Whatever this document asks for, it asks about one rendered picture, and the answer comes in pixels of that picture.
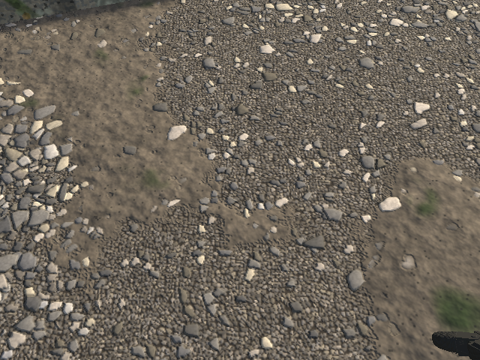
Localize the robot right hand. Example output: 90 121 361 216
432 331 480 360

